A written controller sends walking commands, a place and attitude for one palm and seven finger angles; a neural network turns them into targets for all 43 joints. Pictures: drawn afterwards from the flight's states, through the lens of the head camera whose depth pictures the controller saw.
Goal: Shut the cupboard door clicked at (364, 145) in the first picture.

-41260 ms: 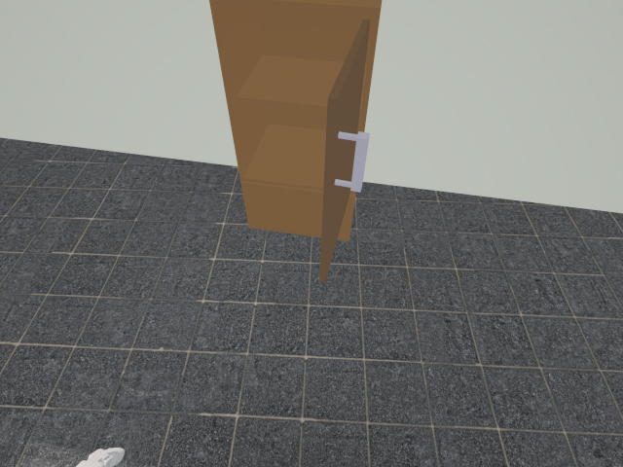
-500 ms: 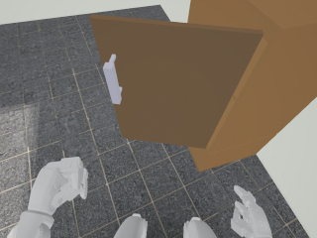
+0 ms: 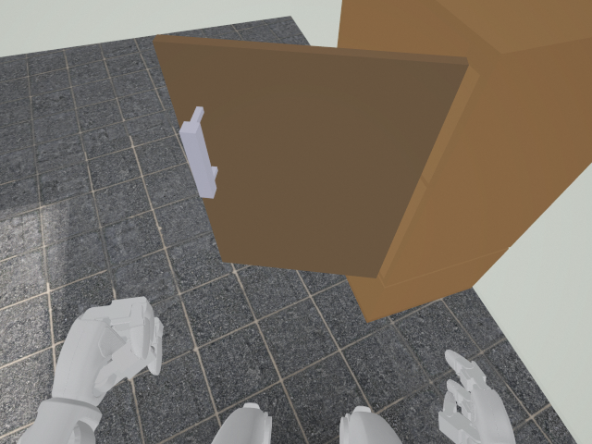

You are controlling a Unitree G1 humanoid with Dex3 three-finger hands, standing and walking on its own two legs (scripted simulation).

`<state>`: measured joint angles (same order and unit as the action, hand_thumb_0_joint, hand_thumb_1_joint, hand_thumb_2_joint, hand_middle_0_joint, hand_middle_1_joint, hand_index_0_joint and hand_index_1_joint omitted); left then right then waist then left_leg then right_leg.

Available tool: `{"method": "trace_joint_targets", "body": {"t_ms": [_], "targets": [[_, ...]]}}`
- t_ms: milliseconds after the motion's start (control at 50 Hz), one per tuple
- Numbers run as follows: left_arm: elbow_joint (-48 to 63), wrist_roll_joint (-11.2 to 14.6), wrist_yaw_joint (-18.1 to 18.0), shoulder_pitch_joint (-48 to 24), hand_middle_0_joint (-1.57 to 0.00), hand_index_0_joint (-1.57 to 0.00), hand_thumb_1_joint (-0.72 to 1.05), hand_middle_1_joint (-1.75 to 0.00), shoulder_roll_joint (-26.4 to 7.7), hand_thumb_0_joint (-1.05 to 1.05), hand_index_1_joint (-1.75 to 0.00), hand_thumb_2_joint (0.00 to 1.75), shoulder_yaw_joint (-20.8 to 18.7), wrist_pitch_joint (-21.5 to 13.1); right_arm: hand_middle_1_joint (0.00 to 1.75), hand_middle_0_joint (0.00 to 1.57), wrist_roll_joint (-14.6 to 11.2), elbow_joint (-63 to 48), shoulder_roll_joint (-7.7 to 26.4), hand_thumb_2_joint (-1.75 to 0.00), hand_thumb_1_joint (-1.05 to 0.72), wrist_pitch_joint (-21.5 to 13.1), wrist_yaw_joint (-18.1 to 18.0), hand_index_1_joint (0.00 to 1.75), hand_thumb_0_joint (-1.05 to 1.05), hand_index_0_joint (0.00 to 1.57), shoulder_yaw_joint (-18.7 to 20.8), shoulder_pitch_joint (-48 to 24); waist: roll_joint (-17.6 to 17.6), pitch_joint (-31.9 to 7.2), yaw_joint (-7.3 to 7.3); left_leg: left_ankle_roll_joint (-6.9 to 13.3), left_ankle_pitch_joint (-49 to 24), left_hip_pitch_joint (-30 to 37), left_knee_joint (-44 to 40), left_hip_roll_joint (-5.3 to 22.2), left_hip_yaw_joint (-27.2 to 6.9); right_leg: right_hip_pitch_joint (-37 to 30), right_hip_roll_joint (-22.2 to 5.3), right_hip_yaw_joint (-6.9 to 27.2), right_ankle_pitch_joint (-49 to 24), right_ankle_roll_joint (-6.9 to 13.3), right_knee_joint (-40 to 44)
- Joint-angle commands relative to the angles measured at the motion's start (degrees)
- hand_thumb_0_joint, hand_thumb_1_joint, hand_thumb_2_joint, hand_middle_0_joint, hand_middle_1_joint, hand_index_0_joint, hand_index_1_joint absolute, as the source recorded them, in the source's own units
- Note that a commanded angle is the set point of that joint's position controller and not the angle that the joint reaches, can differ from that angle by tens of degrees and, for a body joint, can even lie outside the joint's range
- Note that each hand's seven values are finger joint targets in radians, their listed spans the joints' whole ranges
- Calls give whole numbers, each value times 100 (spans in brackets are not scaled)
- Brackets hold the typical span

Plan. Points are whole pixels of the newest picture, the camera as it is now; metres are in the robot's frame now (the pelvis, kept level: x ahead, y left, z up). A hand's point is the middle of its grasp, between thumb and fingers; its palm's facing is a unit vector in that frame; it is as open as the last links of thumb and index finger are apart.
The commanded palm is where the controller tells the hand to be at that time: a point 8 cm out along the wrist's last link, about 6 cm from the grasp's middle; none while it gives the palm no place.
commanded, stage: bring the fist close to the handle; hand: left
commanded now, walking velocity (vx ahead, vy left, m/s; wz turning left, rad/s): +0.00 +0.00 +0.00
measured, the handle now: (203, 154) +0.54 +0.19 +0.05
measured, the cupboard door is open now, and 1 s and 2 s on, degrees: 65 65 61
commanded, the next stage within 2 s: push the door shut along its arc in 1.40 s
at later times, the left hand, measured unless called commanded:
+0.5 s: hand (186, 266) +0.33 +0.16 +0.06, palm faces -0.08 -1.00 -0.03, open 3.1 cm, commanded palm +0.32 +0.22 +0.06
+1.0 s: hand (207, 198) +0.44 +0.16 +0.06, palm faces -0.06 -1.00 -0.02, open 3.1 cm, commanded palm +0.42 +0.21 +0.06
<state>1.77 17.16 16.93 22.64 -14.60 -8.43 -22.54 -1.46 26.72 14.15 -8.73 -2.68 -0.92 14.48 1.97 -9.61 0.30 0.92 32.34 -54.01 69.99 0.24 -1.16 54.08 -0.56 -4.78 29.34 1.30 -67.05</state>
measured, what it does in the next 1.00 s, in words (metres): stands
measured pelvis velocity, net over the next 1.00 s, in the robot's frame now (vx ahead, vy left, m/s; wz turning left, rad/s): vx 0.00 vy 0.01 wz -0.02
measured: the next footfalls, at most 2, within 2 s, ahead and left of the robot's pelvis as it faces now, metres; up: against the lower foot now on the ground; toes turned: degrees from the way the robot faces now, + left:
none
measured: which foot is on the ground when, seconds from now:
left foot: down 0.00-1.00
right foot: down 0.00-1.00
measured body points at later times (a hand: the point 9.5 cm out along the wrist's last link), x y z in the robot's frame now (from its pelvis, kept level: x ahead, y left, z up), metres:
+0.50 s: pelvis +0.00 +0.00 +0.01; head +0.08 +0.00 +0.45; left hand +0.32 +0.22 +0.06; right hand +0.14 -0.25 -0.09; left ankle +0.02 +0.11 -0.64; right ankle +0.03 -0.11 -0.64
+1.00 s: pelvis +0.00 +0.01 +0.00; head +0.10 +0.01 +0.44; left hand +0.44 +0.21 +0.06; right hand +0.08 -0.26 -0.11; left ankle +0.02 +0.11 -0.64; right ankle +0.03 -0.11 -0.64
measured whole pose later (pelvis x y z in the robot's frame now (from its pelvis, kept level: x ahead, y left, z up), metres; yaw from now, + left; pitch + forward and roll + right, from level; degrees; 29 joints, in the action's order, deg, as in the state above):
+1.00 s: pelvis +0.00 +0.01 +0.00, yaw -1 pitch +20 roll -1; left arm -50.8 9.5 12.4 -35.0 -18.2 -14.5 -24.7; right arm -0.6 35.9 14.9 -3.5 -1.2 -0.9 16.4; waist 1.2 -8.0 5.3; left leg 1.5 30.1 -57.9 67.5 0.1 0.4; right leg 58.7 -0.6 -3.2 26.8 0.7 -65.1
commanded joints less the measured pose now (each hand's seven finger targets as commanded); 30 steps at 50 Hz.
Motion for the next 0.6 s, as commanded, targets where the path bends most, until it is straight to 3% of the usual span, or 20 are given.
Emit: {"method": "trace_joint_targets", "body": {"t_ms": [0, 60, 80, 120, 180, 200, 220, 240, 300, 320, 360, 440, 500, 520, 540, 580], "targets": [[1119, 80, 16, -546, -130, -130, 90, -150, -737, 0, -150, 90, -456, -397, 30, 20, -30, -858, 750, -90, -90, -323, -85, 30, 0, 20, 324, -187, -63, -1039, 90, 33, -1163, 399, -1057, -70, -134, -1150, 127, 372, -621, 37, 1063], [921, 34, 4, -1271, -130, -130, 90, -150, -759, 0, -150, 90, -419, -435, 30, 20, -13, -743, 780, -90, -90, -349, -115, 30, 0, 20, 296, -161, -27, -985, 188, 41, -1079, 325, -952, -56, -148, -970, 130, 409, -519, 35, 1034], [887, 21, 11, -1498, -130, -130, 90, -150, -666, 0, -150, 90, -307, -446, 30, 20, -17, -713, 778, -90, -90, -376, -115, 30, 0, 20, 290, -186, 145, -1014, 194, 39, -1015, 375, -967, -65, -144, -903, 124, 396, -452, 37, 1027], [682, 27, 2, -1881, -130, -130, 90, -150, -795, 0, -150, 90, -377, -381, 30, 20, -10, -642, 816, -90, -90, -388, -137, 30, 0, 20, 276, -166, 47, -1034, 210, 53, -992, 352, -966, -58, -168, -930, 135, 410, -426, 46, 1053], [456, -35, 2, -2255, -130, -130, 90, -150, -715, 0, -150, 90, -300, -243, 30, 20, -34, -591, 804, -90, -90, -396, -126, 30, 0, 20, 278, -162, 157, -1344, 157, 49, -1075, 524, -1090, -72, -152, -1072, 104, 377, -563, 32, 1056], [343, -37, -21, -2208, -130, -130, 90, -150, -826, 0, -150, 90, -436, -177, 30, 20, -36, -577, 817, -90, -90, -388, -121, 30, 0, 20, 287, -148, 159, -1452, 93, 44, -1199, 544, -1113, -77, -133, -1222, 93, 397, -712, 35, 1064], [198, -44, -32, -2179, -130, -130, 90, -150, -920, 0, -150, 90, -516, -100, 30, 20, -31, -568, 838, -90, -90, -360, -113, 30, 0, 20, 282, -124, 86, -1499, 66, 47, -1330, 556, -1128, -69, -139, -1326, 114, 392, -857, 45, 1051], [148, -68, -47, -2293, -130, -130, 90, -150, -795, 0, -150, 90, -427, -48, 30, 20, -38, -589, 809, -90, -90, -327, -102, 30, 0, 20, 276, -127, -23, -1558, 79, 58, -1429, 567, -1148, -73, -109, -1415, 96, 378, -1016, 21, 1045], [-131, -136, -180, -2902, -130, -130, 90, -150, -777, 0, -150, 90, -408, 4, 30, 20, -42, -489, 813, -90, -90, -275, -78, 30, 0, 20, 277, -121, 47, -1418, 144, 32, -1328, 639, -1247, -64, -125, -1265, 94, 334, -937, 9, 1091], [-289, -141, -227, -2943, -130, -130, 90, -150, -878, 0, -150, 90, -516, 16, 30, 20, -29, -482, 835, -90, -90, -251, -76, 30, 0, 20, 274, -86, -16, -1407, 107, 31, -1375, 590, -1251, -59, -121, -1363, 101, 354, -978, 26, 1094], [-474, -231, -295, -3379, -130, -130, 90, -150, -662, 0, -150, 90, -289, -19, 30, 20, -33, -428, 815, -90, -90, -223, -53, 30, 0, 20, 278, -75, -12, -1401, 202, 27, -1367, 699, -1297, -47, -119, -1242, 84, 313, -1018, 11, 1096], [-926, -336, -419, -3872, -130, -130, 90, -150, -667, 0, -150, 90, -302, -122, 30, 20, -10, -328, 848, -90, -90, -155, -21, 30, 0, 20, 315, 12, -43, -1518, 194, 22, -1514, 792, -1324, -40, -100, -1287, 76, 326, -1209, 21, 1090], [-1333, -376, -462, -4210, -130, -130, 90, -150, -791, 0, -150, 90, -462, -195, 30, 20, -1, -233, 848, -90, -90, -73, 7, 30, 0, 20, 324, 82, -99, -1606, 184, 12, -1594, 773, -1331, -43, -47, -1392, 70, 358, -1354, 11, 1090], [-1440, -393, -479, -4442, -130, -130, 90, -150, -992, 0, -150, 90, -615, -227, 30, 20, 2, -187, 880, -90, -90, -36, -2, 30, 0, 20, 327, 132, -164, -1615, 187, 9, -1658, 755, -1332, -30, -75, -1428, 82, 345, -1422, 30, 1056], [-1478, -419, -468, -4637, -130, -130, 90, -150, -859, 0, -150, 90, -493, -259, 30, 20, 4, -185, 851, -90, -90, -14, 15, 30, 0, 20, 320, 105, 3, -1696, 184, 5, -1720, 791, -1337, -44, -48, -1444, 68, 369, -1510, 26, 1032], [-1686, -444, -487, -4883, -130, -130, 90, -150, -957, 0, -150, 90, -591, -324, 30, 20, 1, -116, 862, -90, -90, 34, 24, 30, 0, 20, 343, 165, -66, -1792, 197, 1, -1842, 855, -1325, -23, -43, -1476, 71, 378, -1659, 25, 1024]]}}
